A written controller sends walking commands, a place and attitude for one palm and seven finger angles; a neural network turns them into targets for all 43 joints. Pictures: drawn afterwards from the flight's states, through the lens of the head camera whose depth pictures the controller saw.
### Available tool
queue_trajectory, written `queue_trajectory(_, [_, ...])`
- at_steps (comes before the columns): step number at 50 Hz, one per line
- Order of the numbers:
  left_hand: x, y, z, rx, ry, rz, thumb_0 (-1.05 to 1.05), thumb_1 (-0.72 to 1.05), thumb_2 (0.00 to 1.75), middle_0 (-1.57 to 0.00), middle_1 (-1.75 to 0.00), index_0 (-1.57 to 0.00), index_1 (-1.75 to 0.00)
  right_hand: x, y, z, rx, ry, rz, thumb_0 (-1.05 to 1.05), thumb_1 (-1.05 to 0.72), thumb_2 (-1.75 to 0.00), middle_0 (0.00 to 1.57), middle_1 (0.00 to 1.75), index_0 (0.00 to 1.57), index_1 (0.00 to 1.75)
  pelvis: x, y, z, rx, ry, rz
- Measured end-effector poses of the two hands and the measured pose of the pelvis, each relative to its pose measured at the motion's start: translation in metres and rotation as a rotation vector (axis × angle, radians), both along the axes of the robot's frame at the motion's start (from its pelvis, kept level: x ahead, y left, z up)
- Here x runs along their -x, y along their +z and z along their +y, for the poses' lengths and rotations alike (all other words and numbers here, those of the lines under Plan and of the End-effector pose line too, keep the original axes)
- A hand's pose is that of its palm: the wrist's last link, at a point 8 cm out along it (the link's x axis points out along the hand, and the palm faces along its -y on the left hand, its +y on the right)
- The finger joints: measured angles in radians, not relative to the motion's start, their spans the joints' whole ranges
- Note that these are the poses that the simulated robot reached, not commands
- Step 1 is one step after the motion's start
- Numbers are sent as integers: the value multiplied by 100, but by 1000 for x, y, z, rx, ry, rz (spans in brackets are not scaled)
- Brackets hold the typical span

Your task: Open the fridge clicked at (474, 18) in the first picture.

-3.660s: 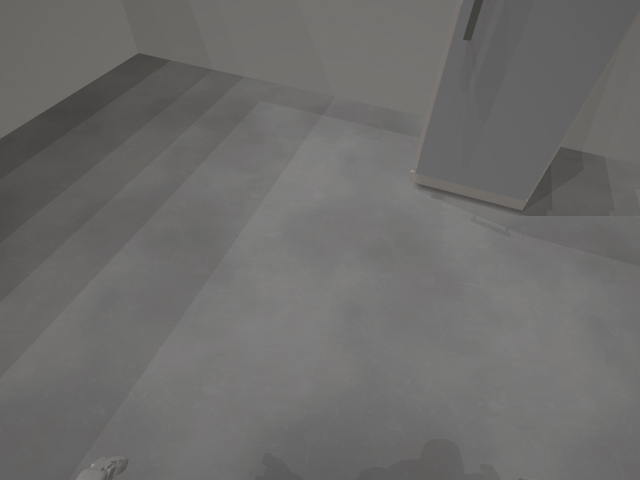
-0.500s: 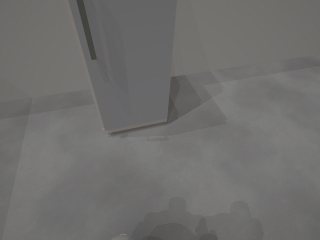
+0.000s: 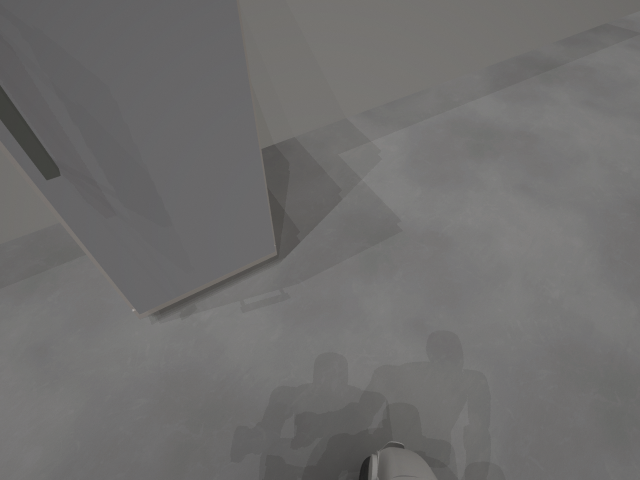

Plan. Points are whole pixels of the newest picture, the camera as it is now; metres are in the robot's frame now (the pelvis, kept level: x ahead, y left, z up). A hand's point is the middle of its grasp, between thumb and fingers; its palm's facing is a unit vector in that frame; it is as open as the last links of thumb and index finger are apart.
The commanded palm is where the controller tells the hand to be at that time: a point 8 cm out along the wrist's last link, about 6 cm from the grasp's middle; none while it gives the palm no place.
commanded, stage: turn to face it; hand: left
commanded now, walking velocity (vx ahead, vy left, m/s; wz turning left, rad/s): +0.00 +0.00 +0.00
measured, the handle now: out of the picture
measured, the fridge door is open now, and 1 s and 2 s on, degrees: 0 0 0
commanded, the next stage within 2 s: take the last steps up to it in 1.08 s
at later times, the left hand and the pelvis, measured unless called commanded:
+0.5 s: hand (203, 456) +0.18 +0.18 -0.18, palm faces +0.22 -0.96 -0.15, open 7.3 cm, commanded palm none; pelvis +0.11 -0.01 -0.01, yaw +11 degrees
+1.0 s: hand out of the picture +0.12 +0.19 -0.15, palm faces +0.41 -0.86 -0.30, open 7.4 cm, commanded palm none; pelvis +0.11 -0.04 -0.01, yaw +24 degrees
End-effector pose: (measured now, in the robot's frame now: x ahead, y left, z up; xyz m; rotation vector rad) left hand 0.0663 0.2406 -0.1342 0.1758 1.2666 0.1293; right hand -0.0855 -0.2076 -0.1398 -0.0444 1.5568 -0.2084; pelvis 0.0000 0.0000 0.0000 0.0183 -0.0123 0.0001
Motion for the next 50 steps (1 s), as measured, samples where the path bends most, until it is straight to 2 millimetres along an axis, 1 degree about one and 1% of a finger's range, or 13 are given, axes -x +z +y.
queue_trajectory(3, [-61,-5,-13,-29,-62,-82,1,92,90,-19,-30,-20,-30,-4,-14,-8,-28,-46,61,1,-91,-90,20,30,20,30,-31,-15,-17,-8,-16,-1])
queue_trajectory(6, [-100,-5,-27,-45,-70,-157,1,92,90,-20,-30,-20,-30,-31,-25,-22,-33,-47,72,1,-91,-90,20,30,20,30,-49,-21,-28,-1,-16,-11])
queue_trajectory(9, [-115,3,-41,-36,-62,-173,1,92,90,-20,-30,-20,-30,-79,-23,-36,-11,-15,-2,1,-91,-90,20,30,20,30,-63,-13,-32,7,1,-17])
queue_trajectory(12, [-121,7,-53,-11,-47,-166,1,91,90,-20,-30,-20,-30,-133,-17,-45,7,28,-103,1,-91,-90,20,30,20,30,-76,-4,-34,12,28,-12])
queue_trajectory(16, [-128,11,-53,10,24,-199,-1,93,90,-20,-30,-21,-30,-195,-7,-47,17,107,-208,0,-91,-90,20,30,20,30,-89,0,-32,20,78,-10])
queue_trajectory(21, [-119,2,-37,29,112,-197,-1,93,90,-20,-30,-21,-30,-257,5,-44,52,217,-280,1,-93,-90,20,30,20,30,-100,-2,-22,33,142,-14])
queue_trajectory(26, [-85,-24,-3,36,218,-126,0,92,90,-20,-30,-21,-30,-306,9,-29,98,327,-349,1,-92,-90,20,30,20,30,-108,-15,-2,49,206,-10])
queue_trajectory(29, [-60,-27,16,11,257,-45,0,91,90,-20,-30,-21,-30,-322,15,-19,108,374,-372,0,-92,-90,20,30,20,30,-108,-14,4,48,229,1])
queue_trajectory(36, [-22,-4,39,-52,341,19,1,91,90,-20,-30,-20,-30,-335,22,-6,82,442,-342,0,-91,-90,20,30,20,30,-113,2,7,49,289,17])
queue_trajectory(40, [-16,5,37,-81,374,17,1,91,90,-20,-30,-20,-30,-341,18,-5,51,467,-335,0,-91,-90,20,30,20,30,-115,4,1,44,325,15])
queue_trajectory(43, [-18,10,28,-95,388,-3,1,91,90,-19,-30,-20,-30,-345,12,-9,27,481,-330,1,-91,-90,20,30,21,30,-115,3,-9,36,352,11])
queue_trajectory(47, [-25,14,5,-112,403,-56,1,91,90,-20,-30,-20,-30,-352,0,-22,-6,499,-328,1,-91,-90,20,30,21,30,-115,-2,-27,21,388,7])
queue_trajectory(50, [-22,16,-17,-122,414,-90,1,91,90,-20,-30,-20,-30,-360,-10,-33,-26,511,-330,1,-91,-90,20,30,21,30,-114,-7,-41,10,419,-3])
